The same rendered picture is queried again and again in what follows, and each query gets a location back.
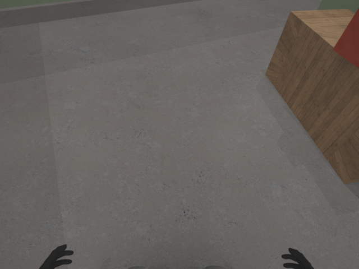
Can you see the robot left hand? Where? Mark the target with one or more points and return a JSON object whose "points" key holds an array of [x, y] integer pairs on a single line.
{"points": [[51, 262]]}

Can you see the carton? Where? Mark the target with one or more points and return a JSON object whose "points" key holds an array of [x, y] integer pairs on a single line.
{"points": [[348, 44]]}

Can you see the robot right hand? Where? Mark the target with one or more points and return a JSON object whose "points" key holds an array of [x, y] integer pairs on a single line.
{"points": [[295, 255]]}

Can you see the pedestal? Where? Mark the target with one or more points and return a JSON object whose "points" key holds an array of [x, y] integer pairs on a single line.
{"points": [[320, 86]]}

